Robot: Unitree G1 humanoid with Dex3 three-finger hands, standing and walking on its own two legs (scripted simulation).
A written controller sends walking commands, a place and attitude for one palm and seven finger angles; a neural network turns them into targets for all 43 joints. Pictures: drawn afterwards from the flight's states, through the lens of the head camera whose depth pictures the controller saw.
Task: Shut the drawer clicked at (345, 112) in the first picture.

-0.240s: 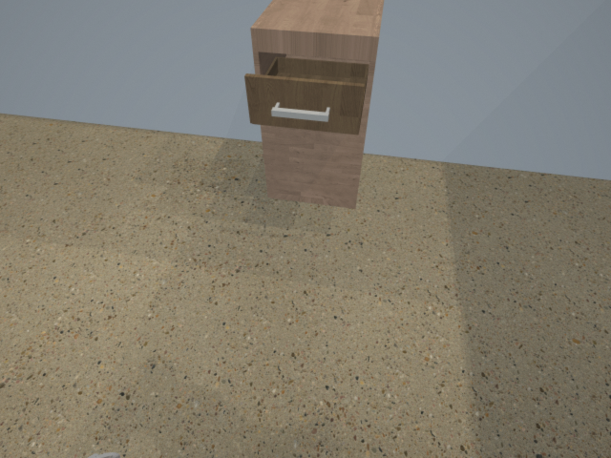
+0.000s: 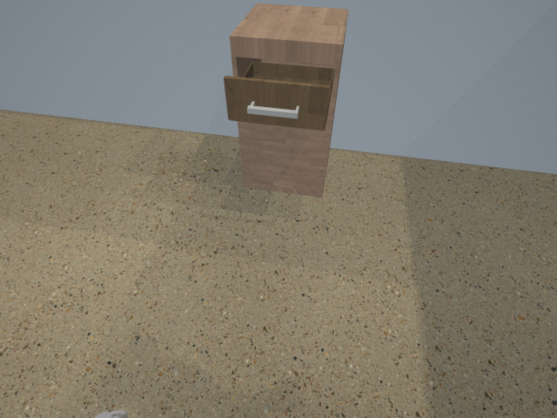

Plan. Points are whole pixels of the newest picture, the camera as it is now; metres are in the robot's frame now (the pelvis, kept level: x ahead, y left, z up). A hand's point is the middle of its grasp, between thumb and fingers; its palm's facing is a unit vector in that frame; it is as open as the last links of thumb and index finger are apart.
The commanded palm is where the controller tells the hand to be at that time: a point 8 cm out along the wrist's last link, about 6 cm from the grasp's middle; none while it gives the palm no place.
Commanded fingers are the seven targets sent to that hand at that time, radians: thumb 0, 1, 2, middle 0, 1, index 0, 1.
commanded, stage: stand and wait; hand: left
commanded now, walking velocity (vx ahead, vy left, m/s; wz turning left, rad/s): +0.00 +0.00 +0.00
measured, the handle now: (273, 109) +1.17 +0.09 -0.16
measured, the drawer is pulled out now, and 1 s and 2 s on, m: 0.19 0.19 0.19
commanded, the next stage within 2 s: look at it before walking up in 0.58 s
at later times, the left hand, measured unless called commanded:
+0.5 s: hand out of the picture +0.03 +0.23 -0.16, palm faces -0.02 -0.95 -0.30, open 7.4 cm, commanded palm none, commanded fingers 0.00 0.90 0.90 -0.20 -0.30 -0.20 -0.30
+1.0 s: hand out of the picture +0.05 +0.23 -0.16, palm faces -0.02 -0.96 -0.29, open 7.4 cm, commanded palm none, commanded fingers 0.00 0.90 0.90 -0.20 -0.30 -0.20 -0.30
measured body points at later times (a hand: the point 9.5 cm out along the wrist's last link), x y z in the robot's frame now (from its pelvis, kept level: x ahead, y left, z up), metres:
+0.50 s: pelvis -0.01 +0.00 +0.00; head -0.01 +0.00 +0.45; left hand +0.03 +0.28 -0.14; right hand +0.03 -0.28 -0.14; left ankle +0.00 +0.14 -0.74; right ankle +0.00 -0.11 -0.74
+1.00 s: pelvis -0.01 +0.01 +0.00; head -0.01 +0.01 +0.45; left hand +0.05 +0.28 -0.14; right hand +0.05 -0.27 -0.14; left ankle +0.00 +0.14 -0.74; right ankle +0.00 -0.11 -0.74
